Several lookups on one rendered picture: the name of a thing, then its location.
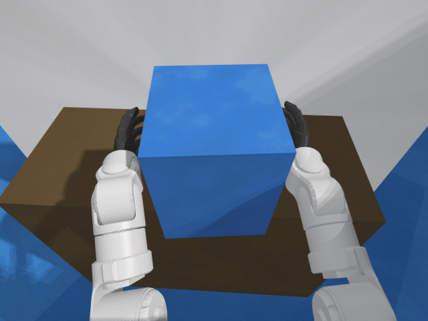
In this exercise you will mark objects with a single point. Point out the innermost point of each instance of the left robot upper arm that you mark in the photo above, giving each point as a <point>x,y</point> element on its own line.
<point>144,304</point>

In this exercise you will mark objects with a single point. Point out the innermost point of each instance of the carton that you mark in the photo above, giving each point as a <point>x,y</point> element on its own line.
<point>215,149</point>

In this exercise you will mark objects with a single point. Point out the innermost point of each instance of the robot right hand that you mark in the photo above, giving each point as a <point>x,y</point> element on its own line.
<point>297,125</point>

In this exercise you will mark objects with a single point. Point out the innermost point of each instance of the right robot forearm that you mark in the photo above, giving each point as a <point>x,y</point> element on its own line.
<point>334,248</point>

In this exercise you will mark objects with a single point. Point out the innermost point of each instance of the right robot upper arm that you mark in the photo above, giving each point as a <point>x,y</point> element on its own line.
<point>351,302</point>

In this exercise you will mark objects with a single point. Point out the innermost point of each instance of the left robot forearm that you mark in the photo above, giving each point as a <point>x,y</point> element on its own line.
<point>122,256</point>

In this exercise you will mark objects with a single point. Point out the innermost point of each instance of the pedestal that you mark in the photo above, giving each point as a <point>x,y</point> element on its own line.
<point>51,197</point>

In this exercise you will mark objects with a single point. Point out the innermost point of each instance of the robot left hand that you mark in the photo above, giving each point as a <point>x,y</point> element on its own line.
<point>126,134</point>

